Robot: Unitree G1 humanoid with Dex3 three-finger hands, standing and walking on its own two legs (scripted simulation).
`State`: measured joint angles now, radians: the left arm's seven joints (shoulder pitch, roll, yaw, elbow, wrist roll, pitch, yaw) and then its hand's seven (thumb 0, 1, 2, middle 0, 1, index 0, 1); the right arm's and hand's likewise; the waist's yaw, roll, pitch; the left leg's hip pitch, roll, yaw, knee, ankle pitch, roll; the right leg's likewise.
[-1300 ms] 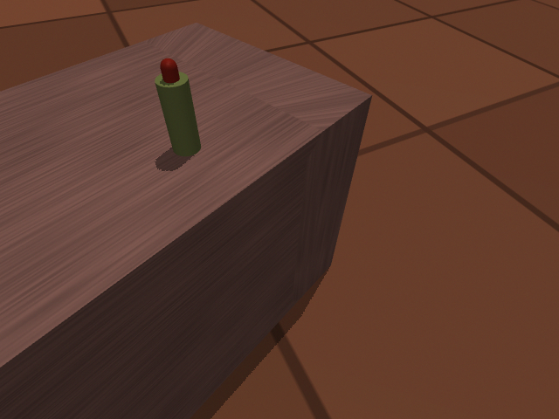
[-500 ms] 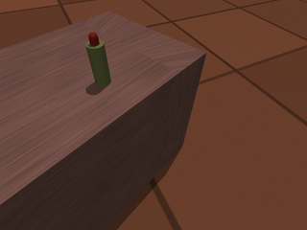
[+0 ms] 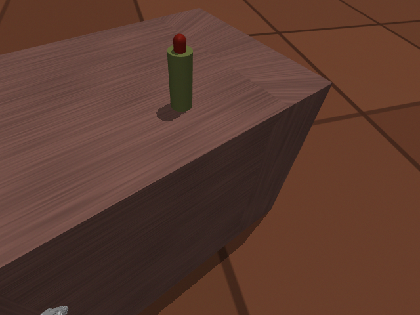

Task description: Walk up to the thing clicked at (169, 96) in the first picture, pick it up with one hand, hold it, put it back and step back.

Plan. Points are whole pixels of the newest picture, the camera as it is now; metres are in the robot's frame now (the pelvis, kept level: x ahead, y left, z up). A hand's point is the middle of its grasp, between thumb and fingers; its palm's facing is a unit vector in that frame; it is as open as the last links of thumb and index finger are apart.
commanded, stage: walk up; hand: right
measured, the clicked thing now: (180, 73) +0.63 +0.09 +0.13
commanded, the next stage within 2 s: none
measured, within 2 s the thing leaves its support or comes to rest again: neither
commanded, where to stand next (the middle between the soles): +0.12 -0.05 m, yaw +39 degrees
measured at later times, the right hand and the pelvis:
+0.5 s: hand (332, 266) +0.27 -0.28 -0.13, palm faces -0.39 +0.76 -0.52, open 7.4 cm; pelvis +0.11 -0.03 -0.02, yaw +21 degrees
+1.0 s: hand (305, 240) +0.34 -0.25 -0.16, palm faces -0.64 +0.67 -0.38, open 7.3 cm; pelvis +0.10 -0.09 -0.01, yaw +37 degrees
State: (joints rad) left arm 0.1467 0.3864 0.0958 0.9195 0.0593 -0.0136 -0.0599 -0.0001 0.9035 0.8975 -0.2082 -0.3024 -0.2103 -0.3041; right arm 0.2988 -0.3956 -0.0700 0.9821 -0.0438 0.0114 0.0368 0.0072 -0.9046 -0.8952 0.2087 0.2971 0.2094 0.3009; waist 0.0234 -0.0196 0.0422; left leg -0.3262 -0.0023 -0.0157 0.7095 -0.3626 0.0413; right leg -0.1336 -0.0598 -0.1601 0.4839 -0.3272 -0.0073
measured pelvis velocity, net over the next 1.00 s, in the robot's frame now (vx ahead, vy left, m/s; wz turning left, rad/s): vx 0.10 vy -0.09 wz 0.64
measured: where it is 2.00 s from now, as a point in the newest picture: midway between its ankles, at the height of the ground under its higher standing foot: outside the picture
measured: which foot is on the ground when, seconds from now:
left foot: up 0.00-0.08, down 0.10-0.56, up 0.58-1.00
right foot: down 0.00-0.10, up 0.12-0.52, down 0.54-1.00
